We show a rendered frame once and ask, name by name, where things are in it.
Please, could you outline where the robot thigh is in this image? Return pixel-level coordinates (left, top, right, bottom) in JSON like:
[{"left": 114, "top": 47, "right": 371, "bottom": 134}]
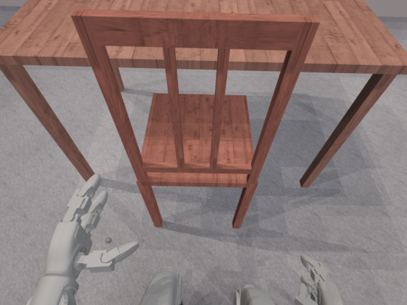
[
  {"left": 139, "top": 271, "right": 182, "bottom": 305},
  {"left": 233, "top": 288, "right": 275, "bottom": 305}
]

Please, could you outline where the left robot hand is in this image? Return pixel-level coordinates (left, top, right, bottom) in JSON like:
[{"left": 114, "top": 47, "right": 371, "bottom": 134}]
[{"left": 45, "top": 173, "right": 139, "bottom": 280}]

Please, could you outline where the left robot forearm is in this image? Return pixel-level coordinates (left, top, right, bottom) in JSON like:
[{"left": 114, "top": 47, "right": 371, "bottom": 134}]
[{"left": 25, "top": 274, "right": 79, "bottom": 305}]

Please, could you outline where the right robot thigh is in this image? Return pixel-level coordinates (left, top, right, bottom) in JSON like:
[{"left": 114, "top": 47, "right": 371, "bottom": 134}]
[{"left": 233, "top": 288, "right": 275, "bottom": 305}]

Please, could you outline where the table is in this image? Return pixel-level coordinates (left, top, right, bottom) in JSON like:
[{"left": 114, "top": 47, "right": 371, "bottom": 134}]
[{"left": 0, "top": 0, "right": 407, "bottom": 187}]

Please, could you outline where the right robot hand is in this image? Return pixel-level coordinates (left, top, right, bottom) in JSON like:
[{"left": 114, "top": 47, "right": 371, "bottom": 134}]
[{"left": 295, "top": 254, "right": 344, "bottom": 305}]

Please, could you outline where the left robot thigh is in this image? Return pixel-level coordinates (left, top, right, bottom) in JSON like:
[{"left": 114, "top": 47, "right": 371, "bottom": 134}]
[{"left": 139, "top": 271, "right": 182, "bottom": 305}]

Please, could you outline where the chair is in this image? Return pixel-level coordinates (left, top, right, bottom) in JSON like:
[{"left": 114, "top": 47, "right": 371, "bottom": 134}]
[{"left": 71, "top": 9, "right": 320, "bottom": 229}]

